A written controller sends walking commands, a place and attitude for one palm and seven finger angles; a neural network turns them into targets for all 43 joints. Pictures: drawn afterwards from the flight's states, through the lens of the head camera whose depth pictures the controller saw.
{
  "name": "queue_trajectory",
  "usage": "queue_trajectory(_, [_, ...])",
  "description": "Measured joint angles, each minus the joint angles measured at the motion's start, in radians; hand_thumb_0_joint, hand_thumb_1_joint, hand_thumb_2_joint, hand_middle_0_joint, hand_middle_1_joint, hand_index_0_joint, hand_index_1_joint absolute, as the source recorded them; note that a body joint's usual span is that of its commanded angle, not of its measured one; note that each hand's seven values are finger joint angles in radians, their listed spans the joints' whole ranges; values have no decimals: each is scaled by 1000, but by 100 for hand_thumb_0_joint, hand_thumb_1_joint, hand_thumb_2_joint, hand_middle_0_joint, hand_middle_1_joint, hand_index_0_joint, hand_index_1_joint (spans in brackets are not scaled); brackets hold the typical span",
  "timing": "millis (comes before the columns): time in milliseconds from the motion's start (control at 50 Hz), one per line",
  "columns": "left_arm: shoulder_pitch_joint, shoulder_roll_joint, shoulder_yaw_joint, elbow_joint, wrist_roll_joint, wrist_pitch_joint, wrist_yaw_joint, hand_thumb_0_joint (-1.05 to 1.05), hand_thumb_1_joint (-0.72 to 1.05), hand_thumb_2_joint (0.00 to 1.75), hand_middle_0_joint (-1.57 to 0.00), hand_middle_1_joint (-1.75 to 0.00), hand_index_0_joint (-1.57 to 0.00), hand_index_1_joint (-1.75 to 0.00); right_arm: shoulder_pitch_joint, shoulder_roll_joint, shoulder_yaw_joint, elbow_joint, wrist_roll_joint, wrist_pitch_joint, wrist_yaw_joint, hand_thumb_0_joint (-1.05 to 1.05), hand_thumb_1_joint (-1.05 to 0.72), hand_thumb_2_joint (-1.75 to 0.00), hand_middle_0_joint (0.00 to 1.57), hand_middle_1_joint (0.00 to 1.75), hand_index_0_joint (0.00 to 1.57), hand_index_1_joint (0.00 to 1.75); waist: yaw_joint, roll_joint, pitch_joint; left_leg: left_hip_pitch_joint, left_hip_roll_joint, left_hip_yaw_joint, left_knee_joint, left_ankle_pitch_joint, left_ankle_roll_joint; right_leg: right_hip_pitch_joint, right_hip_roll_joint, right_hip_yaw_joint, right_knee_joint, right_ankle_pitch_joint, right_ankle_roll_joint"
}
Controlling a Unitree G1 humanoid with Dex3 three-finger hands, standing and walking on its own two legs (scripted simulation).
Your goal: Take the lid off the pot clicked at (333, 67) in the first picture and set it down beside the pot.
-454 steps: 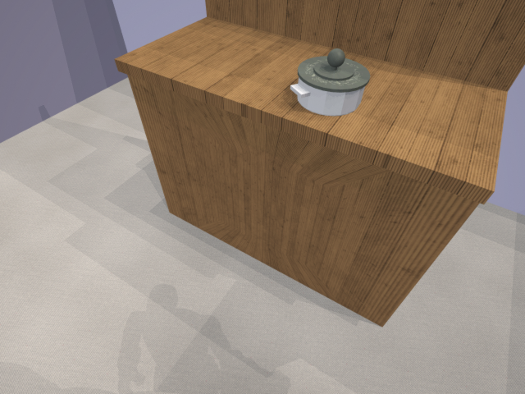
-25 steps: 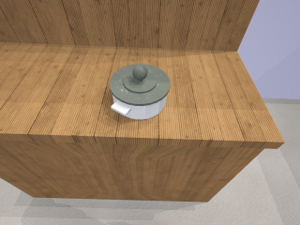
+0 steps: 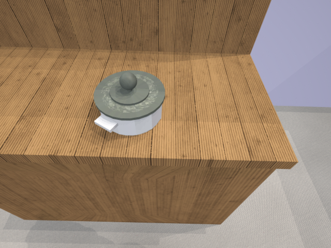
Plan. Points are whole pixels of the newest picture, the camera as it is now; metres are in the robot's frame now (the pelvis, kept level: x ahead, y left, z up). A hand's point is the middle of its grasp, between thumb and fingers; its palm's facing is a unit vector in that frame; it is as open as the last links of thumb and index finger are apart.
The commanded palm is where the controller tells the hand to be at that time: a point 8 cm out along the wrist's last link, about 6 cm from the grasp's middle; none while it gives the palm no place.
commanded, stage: come to a stop and stand still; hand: left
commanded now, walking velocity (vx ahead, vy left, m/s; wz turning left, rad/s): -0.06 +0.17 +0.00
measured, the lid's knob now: (128, 81) +0.47 +0.12 +0.15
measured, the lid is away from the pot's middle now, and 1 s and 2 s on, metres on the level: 0.00 0.00 0.00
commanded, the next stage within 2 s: look again from close up in 1.06 s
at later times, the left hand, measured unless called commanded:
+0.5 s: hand out of the picture +0.04 +0.21 -0.16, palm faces -0.01 -0.97 -0.24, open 7.4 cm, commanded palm none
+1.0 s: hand out of the picture -0.07 +0.23 -0.17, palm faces +0.01 -0.99 -0.17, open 7.4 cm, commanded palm none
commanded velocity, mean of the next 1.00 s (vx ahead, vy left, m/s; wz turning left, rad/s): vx -0.03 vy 0.02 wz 0.00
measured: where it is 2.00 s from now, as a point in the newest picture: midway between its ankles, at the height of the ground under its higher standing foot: outside the picture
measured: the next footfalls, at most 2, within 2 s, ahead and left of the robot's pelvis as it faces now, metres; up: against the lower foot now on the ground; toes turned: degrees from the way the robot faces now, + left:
none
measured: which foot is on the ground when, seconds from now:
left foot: down 0.00-1.00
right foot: down 0.00-1.00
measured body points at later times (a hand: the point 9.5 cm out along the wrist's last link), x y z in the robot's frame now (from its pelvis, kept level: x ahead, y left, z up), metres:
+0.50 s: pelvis -0.01 +0.02 +0.01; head +0.03 +0.03 +0.46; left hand +0.04 +0.27 -0.14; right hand +0.05 -0.20 -0.14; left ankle +0.01 +0.12 -0.73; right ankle -0.06 -0.09 -0.73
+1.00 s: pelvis -0.03 +0.06 +0.01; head +0.00 +0.07 +0.46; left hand -0.07 +0.28 -0.15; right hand -0.05 -0.16 -0.14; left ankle +0.01 +0.12 -0.73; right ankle -0.06 -0.09 -0.73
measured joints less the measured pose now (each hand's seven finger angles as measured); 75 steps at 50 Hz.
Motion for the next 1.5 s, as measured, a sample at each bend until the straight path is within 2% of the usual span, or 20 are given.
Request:
queue_trajectory(80, [-19, -14, -5, 17, -6, -19, 7, 0, 90, 89, -20, -30, -20, -30, -21, 3, 8, 12, 6, -2, -8, 0, -91, -90, 20, 30, 20, 30, 5, -18, 8, 34, 3, 3, -6, -25, -19, 33, 1, -4, -4, -17, 0])
queue_trajectory(220, [-52, -1, -4, 20, -11, -30, 22, 2, 93, 89, -21, -30, -20, -30, -78, 10, 22, -5, 20, -18, -18, 1, -93, -90, 20, 30, 20, 30, 22, -47, 23, 94, -16, 48, -123, 31, -7, 55, -24, 36, -67, 25, 26])
queue_trajectory(420, [-113, 56, 7, -42, -8, -26, 26, 1, 91, 89, -20, -30, -20, -30, -129, 7, 27, -45, 17, -13, -1, 0, -91, -90, 20, 30, 20, 30, 22, -35, 49, 83, -41, 64, -157, 68, 17, 26, -51, 46, -65, 42, 42])
queue_trajectory(720, [-87, 40, -12, -27, -2, -19, 10, 0, 91, 89, -20, -30, -20, -30, -51, -8, 36, -12, 5, -12, 21, 0, -92, -90, 20, 30, 20, 30, 16, -47, 17, 88, -76, 65, -199, 123, 58, 30, -84, 41, -93, 89, 76])
queue_trajectory(980, [-2, 26, -16, 37, -1, -17, 9, 0, 91, 89, -20, -30, -20, -30, 24, 32, 43, 25, 9, -17, 20, 0, -91, -90, 20, 30, 20, 30, 20, -48, 20, 80, -103, 66, -225, 148, 82, 15, -111, 39, -94, 98, 94])
queue_trajectory(1160, [21, 6, -19, 59, -1, -24, 12, 0, 90, 89, -20, -30, -19, -30, 28, 39, 39, 41, 9, -21, 15, 1, -92, -90, 21, 30, 20, 30, 23, -44, 9, 76, -109, 68, -222, 146, 89, 10, -117, 40, -90, 96, 99])
queue_trajectory(1200, [19, 1, -25, 59, 7, -31, 21, 0, 90, 89, -20, -30, -20, -30, 29, 28, 46, 24, 7, -16, 20, 1, -92, -90, 21, 30, 20, 30, 18, -36, 5, 50, -103, 61, -184, 132, 85, -2, -111, 33, -77, 90, 98])
queue_trajectory(1300, [17, 2, -21, 34, 7, -25, 11, 0, 90, 89, -20, -30, -20, -30, 37, -2, 35, -24, 4, -8, 25, 1, -92, -90, 21, 30, 20, 30, 13, -17, -37, 7, -110, 54, -109, 87, 94, -46, -117, 23, 14, 29, 56])
queue_trajectory(1420, [14, 12, -16, 10, 6, -40, 16, 0, 90, 89, -20, -30, -20, -30, 0, -25, 31, -46, 5, -19, 22, 1, -93, -90, 20, 30, 20, 30, 24, -12, -71, 16, -104, 62, -87, 63, 88, -36, -115, 33, 23, 18, 88])
queue_trajectory(1500, [-3, 23, -14, -4, 6, -34, 17, 0, 90, 89, -20, -30, -20, -30, -23, -19, 37, -67, 6, -35, 24, 1, -92, -90, 20, 30, 20, 30, 24, -28, -73, 24, -96, 63, -82, 54, 82, -27, -107, 36, 22, 15, 90])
